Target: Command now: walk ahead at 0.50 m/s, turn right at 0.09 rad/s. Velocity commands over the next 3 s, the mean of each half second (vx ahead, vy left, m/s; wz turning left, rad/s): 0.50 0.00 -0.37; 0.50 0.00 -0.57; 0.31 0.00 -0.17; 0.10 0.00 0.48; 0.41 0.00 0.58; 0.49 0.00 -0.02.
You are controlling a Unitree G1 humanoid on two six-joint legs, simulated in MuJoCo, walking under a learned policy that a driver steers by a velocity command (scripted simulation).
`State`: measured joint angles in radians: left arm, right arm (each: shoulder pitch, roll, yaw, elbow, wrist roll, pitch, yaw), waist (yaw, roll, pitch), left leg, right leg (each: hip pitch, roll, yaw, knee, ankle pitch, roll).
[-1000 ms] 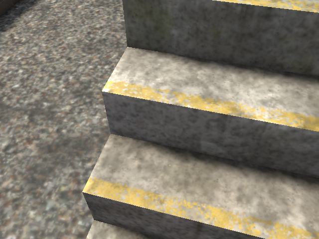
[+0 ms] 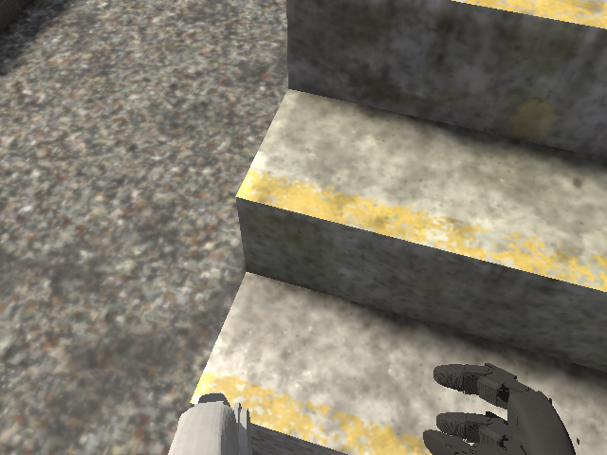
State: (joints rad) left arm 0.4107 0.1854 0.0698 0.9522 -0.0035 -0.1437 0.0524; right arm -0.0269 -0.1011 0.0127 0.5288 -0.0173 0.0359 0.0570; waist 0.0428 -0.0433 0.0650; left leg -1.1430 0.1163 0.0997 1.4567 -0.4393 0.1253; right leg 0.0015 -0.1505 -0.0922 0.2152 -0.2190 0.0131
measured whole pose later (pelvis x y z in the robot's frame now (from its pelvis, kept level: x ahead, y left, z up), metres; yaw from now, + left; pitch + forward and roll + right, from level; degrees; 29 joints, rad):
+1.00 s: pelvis +0.32 -0.12 +0.32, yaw -27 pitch +7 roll -2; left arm 0.36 0.22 0.00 1.08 0.04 0.00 -0.06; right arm 0.11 -0.23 -0.02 0.94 -0.04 -0.08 0.08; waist 0.04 -0.02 -0.18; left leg -0.79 0.00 -0.16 1.92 0.03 0.17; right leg -0.68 0.23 0.02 1.05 -0.48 -0.11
